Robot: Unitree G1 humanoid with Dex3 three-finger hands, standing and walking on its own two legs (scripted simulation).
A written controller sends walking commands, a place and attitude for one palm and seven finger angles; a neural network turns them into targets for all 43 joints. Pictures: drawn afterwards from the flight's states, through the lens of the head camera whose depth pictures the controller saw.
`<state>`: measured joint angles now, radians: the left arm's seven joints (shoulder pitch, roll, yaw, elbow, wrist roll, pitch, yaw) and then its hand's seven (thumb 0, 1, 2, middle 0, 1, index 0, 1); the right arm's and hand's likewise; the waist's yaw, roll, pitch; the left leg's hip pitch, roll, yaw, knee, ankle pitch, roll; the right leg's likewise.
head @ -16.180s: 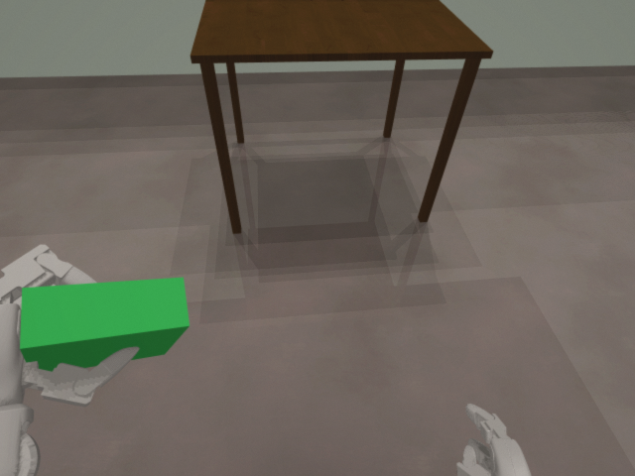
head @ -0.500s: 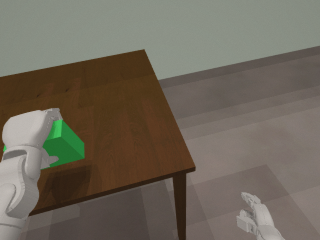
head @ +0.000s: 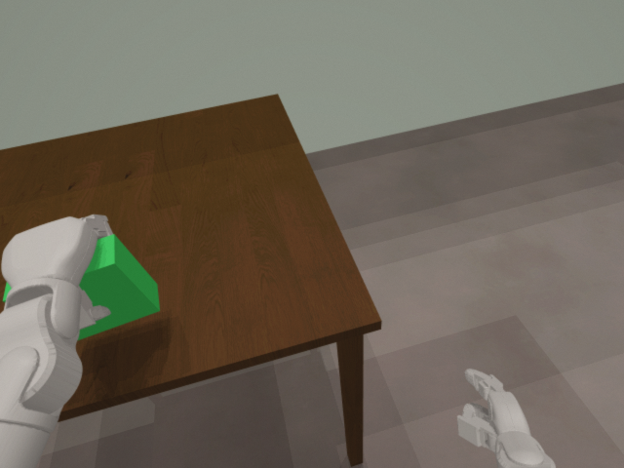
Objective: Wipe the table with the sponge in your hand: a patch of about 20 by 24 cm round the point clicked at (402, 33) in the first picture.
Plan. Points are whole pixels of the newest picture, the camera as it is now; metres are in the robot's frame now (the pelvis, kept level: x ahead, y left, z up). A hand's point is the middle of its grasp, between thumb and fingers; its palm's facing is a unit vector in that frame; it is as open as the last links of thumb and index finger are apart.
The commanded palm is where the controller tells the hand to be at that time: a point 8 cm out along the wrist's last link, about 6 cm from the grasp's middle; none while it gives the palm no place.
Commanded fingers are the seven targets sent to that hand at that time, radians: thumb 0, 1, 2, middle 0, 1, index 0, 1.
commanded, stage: move the sponge above the wiping area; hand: left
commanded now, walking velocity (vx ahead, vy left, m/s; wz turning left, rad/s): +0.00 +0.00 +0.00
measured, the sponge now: (99, 298) +0.27 +0.33 +0.10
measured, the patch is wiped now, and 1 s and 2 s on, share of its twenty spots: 0.00 0.00 0.00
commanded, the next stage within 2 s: lower the sponge onto the table in 1.44 s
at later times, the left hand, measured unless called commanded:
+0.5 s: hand (94, 295) +0.25 +0.31 +0.13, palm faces +0.01 -0.09 -1.00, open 9.1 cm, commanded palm +0.23 +0.30 +0.21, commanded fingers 0.00 0.10 1.30 -1.20 -1.60 -1.20 -1.60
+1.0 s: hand (108, 320) +0.23 +0.29 +0.11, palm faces -0.07 -0.12 -0.99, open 9.1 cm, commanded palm +0.22 +0.30 +0.21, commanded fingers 0.00 0.10 1.30 -1.20 -1.60 -1.20 -1.60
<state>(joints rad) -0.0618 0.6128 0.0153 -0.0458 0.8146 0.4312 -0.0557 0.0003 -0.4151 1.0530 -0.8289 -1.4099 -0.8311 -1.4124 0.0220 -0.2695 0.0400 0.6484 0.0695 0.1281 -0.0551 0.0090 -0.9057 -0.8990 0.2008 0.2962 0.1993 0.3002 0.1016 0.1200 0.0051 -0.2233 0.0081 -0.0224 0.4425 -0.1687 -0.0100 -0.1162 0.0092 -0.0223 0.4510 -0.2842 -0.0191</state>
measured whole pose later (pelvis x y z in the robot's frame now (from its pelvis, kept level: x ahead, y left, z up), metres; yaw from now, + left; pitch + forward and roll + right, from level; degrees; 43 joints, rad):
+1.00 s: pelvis +0.00 +0.00 +0.00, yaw +1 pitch -3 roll +0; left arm 0.10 0.58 -0.05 -0.20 0.80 0.40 -0.15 0.00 -0.42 1.05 -0.83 -1.41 -0.83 -1.42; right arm 0.04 -0.30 0.03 0.62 0.06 0.11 -0.06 0.01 -0.91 -0.90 0.20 0.30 0.20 0.30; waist 0.11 0.13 0.01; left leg -0.24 0.00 -0.03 0.47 -0.18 0.00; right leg -0.12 0.00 -0.03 0.47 -0.30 -0.01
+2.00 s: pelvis +0.00 +0.00 +0.00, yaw +0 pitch -4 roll +0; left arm 0.05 0.61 -0.04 -0.21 0.84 0.29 -0.07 0.00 -0.42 1.05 -0.84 -1.41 -0.84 -1.41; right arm 0.04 -0.27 0.03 0.63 0.05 0.11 -0.06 0.01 -0.91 -0.90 0.20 0.30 0.20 0.30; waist 0.13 0.10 0.02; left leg -0.22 0.00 -0.03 0.47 -0.19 0.00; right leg -0.09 0.01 -0.03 0.45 -0.29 -0.02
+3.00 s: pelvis +0.00 +0.00 +0.00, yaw +0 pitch -3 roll +0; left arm 0.07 0.54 -0.02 -0.05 0.87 0.32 0.00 0.00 -0.42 1.06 -0.83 -1.42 -0.83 -1.42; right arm 0.05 -0.27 0.02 0.65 0.05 0.12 -0.05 0.01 -0.91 -0.90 0.20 0.30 0.20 0.30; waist 0.10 0.11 0.00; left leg -0.24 0.01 -0.03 0.48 -0.19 -0.01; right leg -0.12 0.02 -0.03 0.46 -0.30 -0.02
